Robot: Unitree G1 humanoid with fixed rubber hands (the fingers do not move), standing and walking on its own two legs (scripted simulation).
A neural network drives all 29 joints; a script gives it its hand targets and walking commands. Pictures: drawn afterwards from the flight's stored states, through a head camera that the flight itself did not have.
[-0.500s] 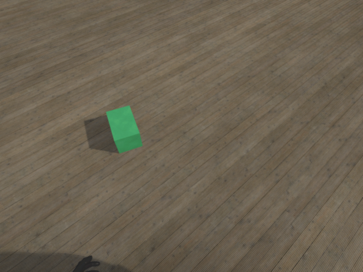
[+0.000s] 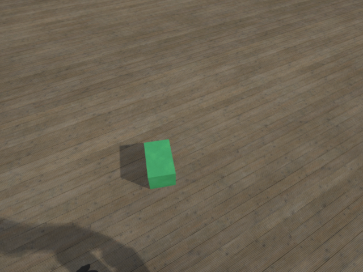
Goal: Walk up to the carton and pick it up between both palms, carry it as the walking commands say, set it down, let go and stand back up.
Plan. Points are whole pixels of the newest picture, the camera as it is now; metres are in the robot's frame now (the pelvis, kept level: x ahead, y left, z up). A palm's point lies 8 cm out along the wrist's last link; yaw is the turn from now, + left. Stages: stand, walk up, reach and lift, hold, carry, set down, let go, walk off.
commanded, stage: walk up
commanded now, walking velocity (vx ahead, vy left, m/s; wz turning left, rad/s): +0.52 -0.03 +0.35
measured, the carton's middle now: (159, 163) +0.77 +0.12 -0.69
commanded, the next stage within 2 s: none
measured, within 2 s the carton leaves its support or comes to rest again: neither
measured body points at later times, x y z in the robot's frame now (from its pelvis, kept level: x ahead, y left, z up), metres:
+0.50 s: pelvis +0.22 +0.07 -0.02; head +0.26 +0.09 +0.42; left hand +0.22 +0.33 -0.17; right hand +0.39 -0.16 -0.14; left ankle +0.29 +0.19 -0.73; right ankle +0.05 -0.11 -0.67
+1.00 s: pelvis +0.31 +0.07 +0.00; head +0.35 +0.07 +0.45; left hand +0.32 +0.34 -0.13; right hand +0.39 -0.18 -0.15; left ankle +0.25 +0.20 -0.66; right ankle +0.32 -0.05 -0.73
